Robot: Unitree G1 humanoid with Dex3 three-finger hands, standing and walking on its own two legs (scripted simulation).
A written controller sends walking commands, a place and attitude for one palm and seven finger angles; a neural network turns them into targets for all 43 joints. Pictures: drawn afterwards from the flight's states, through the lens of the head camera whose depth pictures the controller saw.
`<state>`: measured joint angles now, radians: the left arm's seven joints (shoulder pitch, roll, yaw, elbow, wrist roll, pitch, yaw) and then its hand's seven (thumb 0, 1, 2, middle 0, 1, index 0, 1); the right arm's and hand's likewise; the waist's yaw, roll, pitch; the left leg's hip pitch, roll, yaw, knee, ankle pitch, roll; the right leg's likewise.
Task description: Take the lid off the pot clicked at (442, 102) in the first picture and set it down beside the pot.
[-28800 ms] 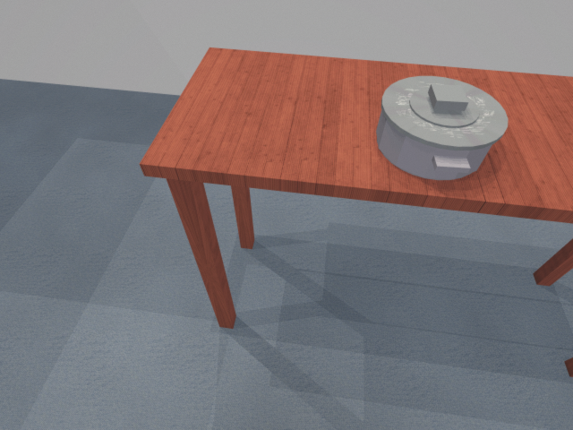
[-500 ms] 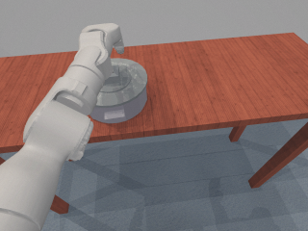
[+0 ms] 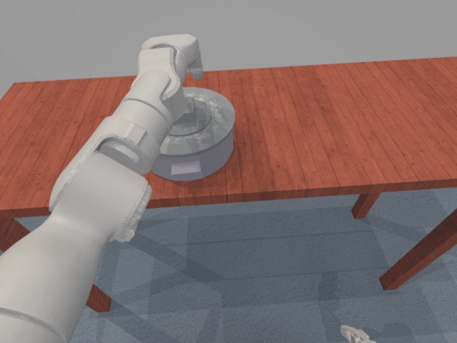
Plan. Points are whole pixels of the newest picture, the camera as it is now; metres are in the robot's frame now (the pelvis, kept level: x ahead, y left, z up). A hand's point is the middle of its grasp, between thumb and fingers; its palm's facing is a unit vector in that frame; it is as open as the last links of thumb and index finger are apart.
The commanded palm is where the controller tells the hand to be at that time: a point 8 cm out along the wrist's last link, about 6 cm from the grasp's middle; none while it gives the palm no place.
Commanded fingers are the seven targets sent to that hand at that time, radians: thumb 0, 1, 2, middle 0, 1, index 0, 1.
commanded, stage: move the open hand above the knob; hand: left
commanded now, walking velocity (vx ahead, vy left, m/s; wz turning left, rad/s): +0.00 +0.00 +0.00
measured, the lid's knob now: (181, 108) +0.52 +0.08 +0.14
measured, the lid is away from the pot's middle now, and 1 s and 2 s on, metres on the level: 0.00 0.00 0.01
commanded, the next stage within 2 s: lower the open fingers around the knob in 0.64 s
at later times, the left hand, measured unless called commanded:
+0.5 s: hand (183, 89) +0.48 +0.06 +0.21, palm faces -0.24 -0.03 -0.97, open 10.2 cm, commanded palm +0.47 +0.07 +0.26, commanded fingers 0.00 -0.24 1.28 -0.81 -0.08 -0.81 -0.08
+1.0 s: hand (179, 99) +0.47 +0.07 +0.20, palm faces -0.34 -0.06 -0.94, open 10.2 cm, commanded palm +0.46 +0.07 +0.25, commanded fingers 0.00 -0.24 1.28 -0.81 -0.08 -0.81 -0.08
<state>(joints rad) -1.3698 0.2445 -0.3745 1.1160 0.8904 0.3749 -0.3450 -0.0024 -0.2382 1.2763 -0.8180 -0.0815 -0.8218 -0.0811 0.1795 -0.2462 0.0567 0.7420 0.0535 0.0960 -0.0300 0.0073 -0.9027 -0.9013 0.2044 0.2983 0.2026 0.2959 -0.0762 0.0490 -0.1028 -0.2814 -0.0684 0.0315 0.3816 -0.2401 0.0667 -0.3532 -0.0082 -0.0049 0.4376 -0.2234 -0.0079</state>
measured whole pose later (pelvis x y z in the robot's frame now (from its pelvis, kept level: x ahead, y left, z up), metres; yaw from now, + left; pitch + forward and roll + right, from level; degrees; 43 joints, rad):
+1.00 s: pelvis +0.00 -0.01 +0.00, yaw +0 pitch +7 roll +1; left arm -1.34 0.24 -0.38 1.14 0.87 0.40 -0.42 0.00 -0.24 1.28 -0.82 -0.08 -0.82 -0.08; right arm 0.21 -0.27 0.05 0.76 0.04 0.09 -0.04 0.01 -0.90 -0.90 0.20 0.30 0.20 0.30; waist -0.08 0.06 -0.10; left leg -0.26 -0.06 0.03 0.37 -0.24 0.06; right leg -0.33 0.00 -0.01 0.43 -0.22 -0.01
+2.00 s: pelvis -0.02 +0.00 -0.01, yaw -2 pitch +11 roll +0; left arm -1.47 0.32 -0.34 1.32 0.96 0.37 -0.35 0.00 -0.24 1.27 -0.96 -0.19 -0.82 -0.09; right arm 0.29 -0.30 0.06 0.75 0.05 0.12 -0.07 0.01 -0.90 -0.90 0.21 0.30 0.20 0.30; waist -0.18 0.03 -0.12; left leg -0.42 -0.05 0.06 0.49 -0.26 0.06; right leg -0.49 0.01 0.02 0.51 -0.22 -0.01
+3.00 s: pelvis +0.00 -0.01 +0.00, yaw +0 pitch +7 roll +1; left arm -1.36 0.26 -0.35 1.13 0.90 0.37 -0.34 0.00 -0.22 1.24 -0.81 -0.09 -0.81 -0.09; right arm 0.19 -0.26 0.06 0.75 0.06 0.12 -0.04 0.01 -0.90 -0.90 0.20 0.30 0.20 0.30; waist -0.09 0.05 -0.10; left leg -0.28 -0.06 0.03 0.39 -0.24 0.06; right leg -0.35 0.00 0.00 0.44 -0.22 -0.02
